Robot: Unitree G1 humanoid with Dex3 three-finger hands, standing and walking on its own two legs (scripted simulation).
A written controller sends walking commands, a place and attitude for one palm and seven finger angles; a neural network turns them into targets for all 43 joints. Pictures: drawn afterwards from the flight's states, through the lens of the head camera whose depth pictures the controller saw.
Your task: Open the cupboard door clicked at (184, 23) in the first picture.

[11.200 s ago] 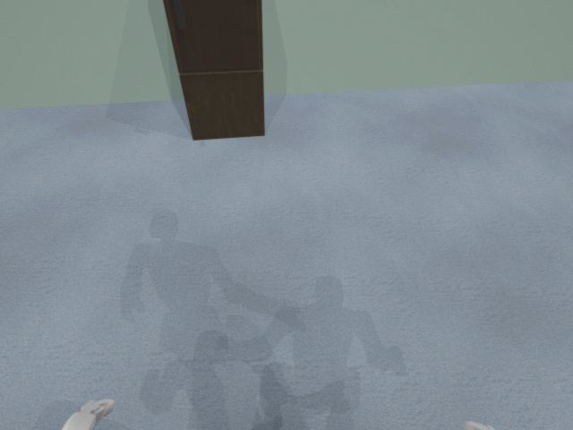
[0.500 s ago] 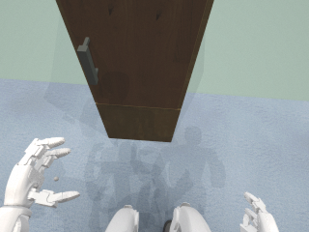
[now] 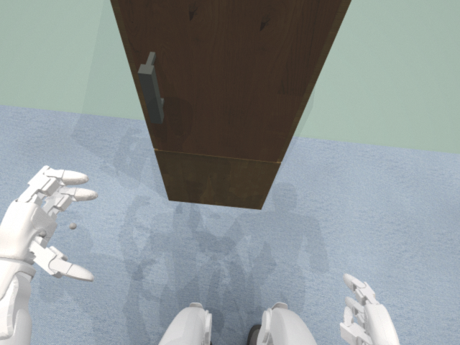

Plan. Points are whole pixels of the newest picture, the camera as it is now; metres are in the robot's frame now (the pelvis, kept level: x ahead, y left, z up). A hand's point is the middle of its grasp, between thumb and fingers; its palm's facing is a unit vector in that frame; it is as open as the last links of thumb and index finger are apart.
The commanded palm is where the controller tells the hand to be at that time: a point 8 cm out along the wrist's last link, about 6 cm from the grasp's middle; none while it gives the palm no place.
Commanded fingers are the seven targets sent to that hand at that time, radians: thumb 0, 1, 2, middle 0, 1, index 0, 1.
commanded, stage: raise the hand with hooked fingers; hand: left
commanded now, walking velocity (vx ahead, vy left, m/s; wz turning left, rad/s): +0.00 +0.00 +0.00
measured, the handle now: (154, 89) +0.59 +0.22 +0.02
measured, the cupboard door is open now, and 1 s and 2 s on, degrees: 0 0 0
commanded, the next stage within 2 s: move the hooked fingers beside the handle in 0.54 s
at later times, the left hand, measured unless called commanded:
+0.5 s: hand (76, 221) +0.28 +0.27 +0.03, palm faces -0.01 -1.00 -0.07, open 14.0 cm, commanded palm +0.26 +0.31 +0.04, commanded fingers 0.00 -0.50 0.30 -0.30 -1.20 -0.30 -1.20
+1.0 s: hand (95, 187) +0.34 +0.25 +0.04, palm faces -0.01 -1.00 -0.07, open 14.0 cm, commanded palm +0.32 +0.30 +0.04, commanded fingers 0.00 -0.50 0.30 -0.30 -1.20 -0.30 -1.20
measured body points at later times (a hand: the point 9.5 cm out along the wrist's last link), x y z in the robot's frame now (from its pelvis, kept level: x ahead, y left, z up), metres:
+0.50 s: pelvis +0.00 -0.01 +0.00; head +0.11 +0.02 +0.44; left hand +0.28 +0.32 +0.04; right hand +0.16 -0.26 -0.08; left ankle +0.00 +0.06 -0.65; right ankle +0.05 -0.12 -0.65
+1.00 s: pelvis +0.00 -0.03 +0.00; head +0.11 -0.01 +0.43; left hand +0.33 +0.31 +0.05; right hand +0.15 -0.28 -0.09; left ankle +0.00 +0.06 -0.65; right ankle +0.05 -0.12 -0.65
